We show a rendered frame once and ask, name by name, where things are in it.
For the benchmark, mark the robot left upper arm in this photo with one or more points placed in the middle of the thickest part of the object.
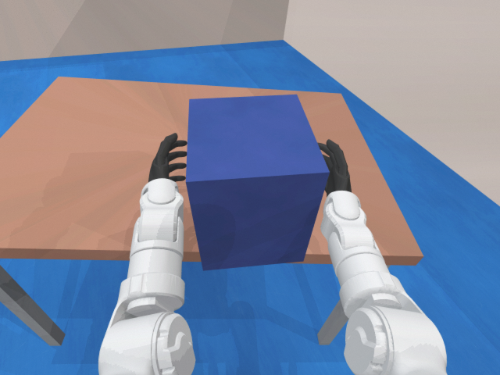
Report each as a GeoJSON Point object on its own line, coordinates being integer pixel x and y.
{"type": "Point", "coordinates": [156, 344]}

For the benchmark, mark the table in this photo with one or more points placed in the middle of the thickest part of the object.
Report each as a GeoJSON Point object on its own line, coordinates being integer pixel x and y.
{"type": "Point", "coordinates": [73, 166]}

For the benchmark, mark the right robot hand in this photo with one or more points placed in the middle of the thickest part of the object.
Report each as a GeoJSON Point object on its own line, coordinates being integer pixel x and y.
{"type": "Point", "coordinates": [339, 178]}

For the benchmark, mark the carton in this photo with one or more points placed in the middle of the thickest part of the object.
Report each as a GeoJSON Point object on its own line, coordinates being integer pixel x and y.
{"type": "Point", "coordinates": [255, 179]}

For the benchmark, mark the robot left forearm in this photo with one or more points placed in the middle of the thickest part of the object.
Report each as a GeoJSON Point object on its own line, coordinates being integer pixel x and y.
{"type": "Point", "coordinates": [154, 283]}

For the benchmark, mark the left robot hand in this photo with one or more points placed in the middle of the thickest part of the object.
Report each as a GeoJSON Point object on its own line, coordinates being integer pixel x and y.
{"type": "Point", "coordinates": [160, 166]}

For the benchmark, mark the robot right upper arm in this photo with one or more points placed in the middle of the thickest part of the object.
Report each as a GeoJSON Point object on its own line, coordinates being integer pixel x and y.
{"type": "Point", "coordinates": [385, 341]}

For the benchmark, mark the robot right forearm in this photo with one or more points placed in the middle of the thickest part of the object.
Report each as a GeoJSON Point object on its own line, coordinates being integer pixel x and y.
{"type": "Point", "coordinates": [358, 264]}

